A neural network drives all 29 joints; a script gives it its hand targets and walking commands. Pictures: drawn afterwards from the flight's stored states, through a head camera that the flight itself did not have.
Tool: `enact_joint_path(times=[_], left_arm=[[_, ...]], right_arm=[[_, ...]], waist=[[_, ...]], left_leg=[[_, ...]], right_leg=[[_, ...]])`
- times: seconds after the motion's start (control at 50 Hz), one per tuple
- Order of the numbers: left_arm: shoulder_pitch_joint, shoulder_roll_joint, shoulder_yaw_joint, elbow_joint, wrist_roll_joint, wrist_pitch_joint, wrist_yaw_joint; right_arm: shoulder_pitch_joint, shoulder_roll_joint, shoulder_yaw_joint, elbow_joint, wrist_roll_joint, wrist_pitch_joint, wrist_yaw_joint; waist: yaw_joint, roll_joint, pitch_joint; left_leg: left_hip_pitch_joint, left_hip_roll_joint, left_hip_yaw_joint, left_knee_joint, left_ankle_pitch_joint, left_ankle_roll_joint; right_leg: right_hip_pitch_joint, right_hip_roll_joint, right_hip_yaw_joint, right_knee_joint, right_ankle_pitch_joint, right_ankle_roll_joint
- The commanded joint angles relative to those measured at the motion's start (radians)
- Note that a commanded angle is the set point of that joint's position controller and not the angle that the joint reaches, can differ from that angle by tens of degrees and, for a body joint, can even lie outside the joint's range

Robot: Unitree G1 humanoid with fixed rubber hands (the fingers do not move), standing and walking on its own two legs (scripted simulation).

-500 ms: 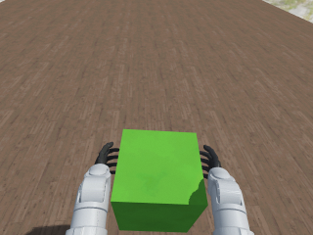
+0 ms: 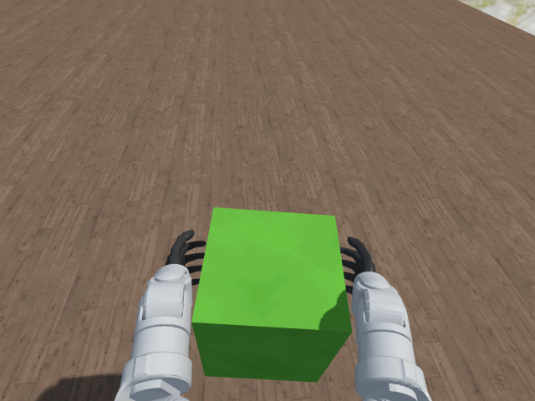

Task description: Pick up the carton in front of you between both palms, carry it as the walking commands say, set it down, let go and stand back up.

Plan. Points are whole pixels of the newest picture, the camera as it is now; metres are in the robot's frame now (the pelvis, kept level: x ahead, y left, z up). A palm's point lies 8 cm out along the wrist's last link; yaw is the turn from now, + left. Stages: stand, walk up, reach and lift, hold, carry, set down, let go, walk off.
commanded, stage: set down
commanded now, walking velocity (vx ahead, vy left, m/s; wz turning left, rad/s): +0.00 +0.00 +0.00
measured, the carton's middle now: (267, 298) +0.32 +0.00 -0.05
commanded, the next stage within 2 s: none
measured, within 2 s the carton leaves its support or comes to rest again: neither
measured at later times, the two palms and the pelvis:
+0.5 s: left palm (196, 311) +0.36 +0.14 -0.18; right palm (335, 316) +0.36 -0.15 -0.17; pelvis -0.03 -0.02 -0.09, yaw +0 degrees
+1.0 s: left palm (202, 323) +0.40 +0.15 -0.33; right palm (319, 327) +0.40 -0.15 -0.31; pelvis -0.06 -0.01 -0.23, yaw -2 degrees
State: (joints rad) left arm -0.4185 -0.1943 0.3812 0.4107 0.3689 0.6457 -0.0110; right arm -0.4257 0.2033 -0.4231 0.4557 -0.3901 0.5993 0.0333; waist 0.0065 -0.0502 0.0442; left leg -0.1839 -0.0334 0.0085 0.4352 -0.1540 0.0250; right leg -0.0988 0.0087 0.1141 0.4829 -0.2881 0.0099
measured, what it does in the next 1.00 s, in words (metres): lowers itself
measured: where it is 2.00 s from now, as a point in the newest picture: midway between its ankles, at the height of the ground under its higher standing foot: outside the picture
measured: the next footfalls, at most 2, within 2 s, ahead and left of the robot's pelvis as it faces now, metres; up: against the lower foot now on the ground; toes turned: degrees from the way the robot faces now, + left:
none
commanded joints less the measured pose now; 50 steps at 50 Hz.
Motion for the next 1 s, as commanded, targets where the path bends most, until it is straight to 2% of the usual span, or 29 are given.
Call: enact_joint_path(times=[0.0,0.08,0.14,0.18,0.26,0.32,0.36,0.4,0.44,0.5,0.58,0.74,0.84,0.98], left_arm=[[-0.544,-0.797,-0.355,0.126,-0.159,-0.079,-0.222],[-0.505,-0.653,-0.239,0.183,-0.068,-0.185,-0.188],[-0.468,-0.602,-0.239,0.199,-0.051,-0.293,-0.179],[-0.484,-0.629,-0.293,0.198,-0.069,-0.369,-0.179],[-0.574,-0.707,-0.444,0.192,-0.132,-0.49,-0.179],[-0.617,-0.742,-0.551,0.142,-0.176,-0.539,-0.172],[-0.63,-0.74,-0.596,0.11,-0.197,-0.546,-0.167],[-0.637,-0.732,-0.616,0.101,-0.21,-0.539,-0.166],[-0.651,-0.728,-0.612,0.114,-0.21,-0.52,-0.171],[-0.694,-0.735,-0.575,0.161,-0.198,-0.481,-0.184],[-0.756,-0.753,-0.512,0.23,-0.179,-0.429,-0.195],[-0.871,-0.764,-0.458,0.298,-0.185,-0.413,-0.166],[-0.948,-0.756,-0.481,0.29,-0.215,-0.421,-0.133],[-1.049,-0.727,-0.515,0.265,-0.254,-0.418,-0.101]], right_arm=[[-0.553,0.785,0.338,0.117,0.133,-0.075,0.202],[-0.507,0.679,0.225,0.15,0.045,-0.168,0.151],[-0.47,0.642,0.224,0.144,0.042,-0.269,0.134],[-0.486,0.671,0.276,0.14,0.073,-0.343,0.131],[-0.567,0.753,0.451,0.134,0.17,-0.462,0.123],[-0.597,0.8,0.578,0.088,0.238,-0.513,0.106],[-0.617,0.805,0.631,0.054,0.272,-0.523,0.092],[-0.635,0.807,0.66,0.036,0.294,-0.516,0.081],[-0.657,0.814,0.663,0.039,0.3,-0.496,0.08],[-0.706,0.825,0.629,0.067,0.29,-0.45,0.094],[-0.78,0.825,0.559,0.131,0.272,-0.396,0.116],[-0.904,0.777,0.467,0.216,0.264,-0.39,0.123],[-0.98,0.75,0.468,0.226,0.29,-0.405,0.119],[-1.084,0.725,0.489,0.227,0.335,-0.402,0.114]], waist=[[-0.006,0.044,-0.131],[-0.004,0.034,-0.155],[0.001,0.034,-0.252],[-0.004,0.037,-0.358],[-0.023,0.042,-0.636],[-0.013,0.062,-0.901],[-0.004,0.077,-1.037],[0.001,0.08,-1.103],[0.007,0.073,-1.097],[0.009,0.053,-1.022],[0.008,0.048,-0.954],[-0.01,0.085,-1.024],[-0.016,0.11,-1.113],[-0.005,0.123,-1.202]], left_leg=[[0.23,-0.022,-0.088,-0.001,-0.082,-0.015],[0.092,-0.04,-0.07,0.092,0.042,-0.005],[0.0,-0.051,-0.071,0.178,0.174,-0.005],[-0.033,-0.061,-0.074,0.246,0.25,-0.006],[-0.083,-0.077,-0.086,0.398,0.383,-0.01],[-0.107,-0.075,-0.086,0.51,0.512,-0.012],[-0.149,-0.077,-0.078,0.569,0.537,-0.018],[-0.242,-0.084,-0.063,0.611,0.477,-0.027],[-0.371,-0.091,-0.045,0.636,0.358,-0.034],[-0.547,-0.099,-0.022,0.659,0.155,-0.035],[-0.677,-0.104,-0.011,0.709,0.021,-0.031],[-0.796,-0.108,-0.01,0.846,0.011,-0.047],[-0.827,-0.11,-0.008,0.938,0.017,-0.06],[-0.872,-0.113,0.001,1.048,0.007,-0.068]], right_leg=[[-0.371,0.076,-0.031,-0.079,-0.075,-0.052],[-0.458,0.088,-0.039,0.001,-0.005,-0.038],[-0.533,0.102,-0.048,0.077,0.077,-0.019],[-0.59,0.115,-0.054,0.13,0.133,-0.005],[-0.722,0.131,-0.063,0.26,0.243,0.017],[-0.803,0.14,-0.064,0.358,0.332,0.04],[-0.845,0.144,-0.064,0.413,0.358,0.05],[-0.871,0.147,-0.064,0.459,0.348,0.056],[-0.903,0.149,-0.067,0.496,0.289,0.059],[-0.978,0.153,-0.079,0.534,0.139,0.06],[-1.122,0.159,-0.095,0.591,-0.002,0.052],[-1.363,0.177,-0.131,0.757,-0.054,0.04],[-1.476,0.188,-0.152,0.864,-0.066,0.037],[-1.585,0.198,-0.177,0.986,-0.087,0.04]])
